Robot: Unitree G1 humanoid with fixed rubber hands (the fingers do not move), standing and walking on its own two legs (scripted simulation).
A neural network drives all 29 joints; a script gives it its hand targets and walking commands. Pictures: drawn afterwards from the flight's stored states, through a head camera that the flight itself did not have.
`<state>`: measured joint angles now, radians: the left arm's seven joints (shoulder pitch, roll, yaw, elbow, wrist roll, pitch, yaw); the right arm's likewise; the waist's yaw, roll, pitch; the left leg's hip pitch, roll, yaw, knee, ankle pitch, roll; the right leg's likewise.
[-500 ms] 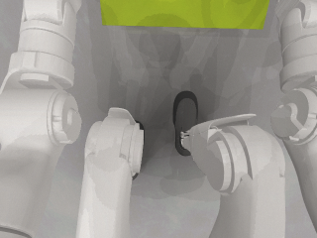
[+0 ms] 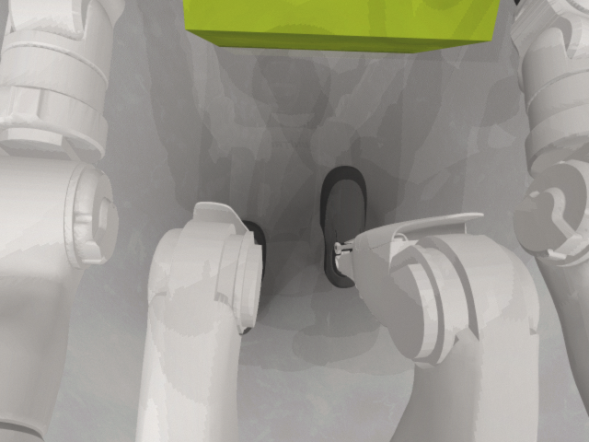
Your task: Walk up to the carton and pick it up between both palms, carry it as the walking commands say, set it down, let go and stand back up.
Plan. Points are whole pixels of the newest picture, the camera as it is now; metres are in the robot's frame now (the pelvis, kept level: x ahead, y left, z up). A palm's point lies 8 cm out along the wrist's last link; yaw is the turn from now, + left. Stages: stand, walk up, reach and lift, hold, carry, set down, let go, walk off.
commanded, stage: set down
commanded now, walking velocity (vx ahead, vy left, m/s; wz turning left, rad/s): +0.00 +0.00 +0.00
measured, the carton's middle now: out of the picture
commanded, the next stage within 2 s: let go in 1.34 s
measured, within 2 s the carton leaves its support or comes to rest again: neither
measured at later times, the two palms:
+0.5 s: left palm out of the picture +0.59 +0.17 -0.09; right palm out of the picture +0.53 -0.28 -0.10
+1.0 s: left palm out of the picture +0.59 +0.17 +0.06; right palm out of the picture +0.54 -0.28 +0.05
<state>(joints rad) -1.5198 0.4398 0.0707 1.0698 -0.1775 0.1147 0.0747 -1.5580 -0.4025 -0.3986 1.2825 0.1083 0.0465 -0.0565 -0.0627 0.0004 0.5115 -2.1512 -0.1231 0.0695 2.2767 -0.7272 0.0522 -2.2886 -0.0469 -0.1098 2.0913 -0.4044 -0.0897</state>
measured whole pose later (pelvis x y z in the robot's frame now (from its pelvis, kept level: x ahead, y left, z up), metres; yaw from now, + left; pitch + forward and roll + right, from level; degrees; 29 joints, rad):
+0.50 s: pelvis -0.01 -0.01 +0.02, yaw +1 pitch +29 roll +0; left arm -1.50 0.50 0.07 0.76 -0.20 0.38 0.07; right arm -1.40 -0.45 -0.38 0.77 0.19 0.34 -0.07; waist -0.06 0.00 0.52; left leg -2.00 -0.12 0.07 2.21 -0.72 0.05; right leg -2.15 -0.03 -0.10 2.04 -0.41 -0.10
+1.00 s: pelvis +0.00 -0.01 +0.16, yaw +1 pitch +28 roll +2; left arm -1.45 0.54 0.07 0.69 -0.21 0.46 0.03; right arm -1.32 -0.45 -0.37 0.59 0.19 0.45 -0.06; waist -0.06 0.00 0.52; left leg -1.60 -0.12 0.04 1.75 -0.64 0.05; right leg -1.74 0.01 -0.05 1.64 -0.39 -0.09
